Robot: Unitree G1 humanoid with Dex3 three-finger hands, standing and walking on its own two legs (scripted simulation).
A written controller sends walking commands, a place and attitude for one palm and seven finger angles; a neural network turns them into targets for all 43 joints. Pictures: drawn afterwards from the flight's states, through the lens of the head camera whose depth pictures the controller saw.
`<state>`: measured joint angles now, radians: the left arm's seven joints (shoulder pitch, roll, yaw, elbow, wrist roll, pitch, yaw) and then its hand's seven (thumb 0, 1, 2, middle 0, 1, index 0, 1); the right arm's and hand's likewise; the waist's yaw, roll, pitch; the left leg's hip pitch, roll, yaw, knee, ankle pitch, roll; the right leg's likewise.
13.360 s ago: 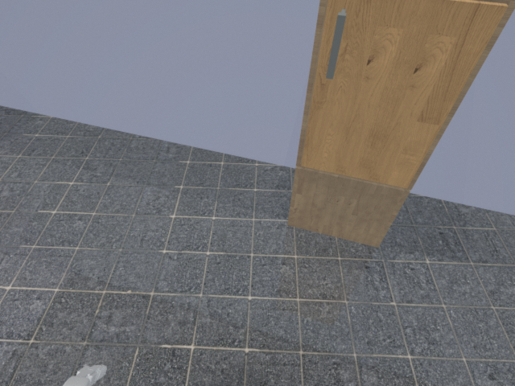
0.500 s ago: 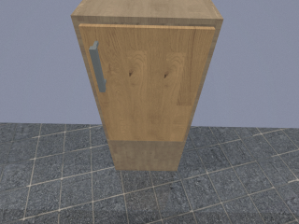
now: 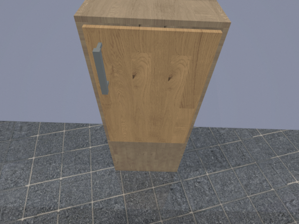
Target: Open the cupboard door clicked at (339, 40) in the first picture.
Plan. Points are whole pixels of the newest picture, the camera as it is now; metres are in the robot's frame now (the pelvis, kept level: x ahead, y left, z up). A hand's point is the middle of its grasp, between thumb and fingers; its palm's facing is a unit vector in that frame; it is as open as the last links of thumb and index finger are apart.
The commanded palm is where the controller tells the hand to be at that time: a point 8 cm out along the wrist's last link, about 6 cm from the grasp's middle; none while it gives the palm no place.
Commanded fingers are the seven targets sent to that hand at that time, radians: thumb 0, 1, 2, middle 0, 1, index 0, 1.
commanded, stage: look again from close up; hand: left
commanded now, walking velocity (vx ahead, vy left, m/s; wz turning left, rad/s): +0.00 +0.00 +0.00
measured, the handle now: (102, 69) +0.53 +0.18 +0.13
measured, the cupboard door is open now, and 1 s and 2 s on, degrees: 0 0 0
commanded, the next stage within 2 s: raise the hand with hooked fingers in 0.38 s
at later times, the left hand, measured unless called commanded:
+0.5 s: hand out of the picture +0.02 +0.18 -0.18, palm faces -0.01 -0.98 -0.20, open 7.4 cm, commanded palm +0.11 +0.23 -0.07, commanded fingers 0.00 0.85 0.88 -0.20 -0.33 -0.20 -0.33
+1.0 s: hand (68, 219) +0.14 +0.20 -0.02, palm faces +0.21 -0.98 -0.05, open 9.2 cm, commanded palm +0.15 +0.26 +0.00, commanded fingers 0.00 0.27 0.63 -0.25 -0.70 -0.25 -0.70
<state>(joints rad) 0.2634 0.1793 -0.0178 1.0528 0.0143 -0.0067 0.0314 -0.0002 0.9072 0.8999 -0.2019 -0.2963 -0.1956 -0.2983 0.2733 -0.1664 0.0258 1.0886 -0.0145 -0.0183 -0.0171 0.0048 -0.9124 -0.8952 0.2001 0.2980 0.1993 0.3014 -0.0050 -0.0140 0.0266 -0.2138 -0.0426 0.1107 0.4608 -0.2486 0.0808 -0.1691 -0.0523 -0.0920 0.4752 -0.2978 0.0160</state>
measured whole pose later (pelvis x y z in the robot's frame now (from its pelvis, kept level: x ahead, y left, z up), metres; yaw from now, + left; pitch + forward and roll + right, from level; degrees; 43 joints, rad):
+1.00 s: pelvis -0.01 -0.04 -0.05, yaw +5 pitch +9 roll -1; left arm 0.48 0.26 0.27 0.09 -0.32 -0.46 -0.31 0.01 0.49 0.73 -0.23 -0.56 -0.23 -0.56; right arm 0.21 -0.29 -0.04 0.53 0.03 -0.23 -0.06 0.01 -0.90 -0.90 0.20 0.30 0.20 0.30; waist 0.03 -0.03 -0.10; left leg -0.68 0.00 0.00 0.97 -0.44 0.02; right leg -0.62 0.04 -0.15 0.92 -0.47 -0.09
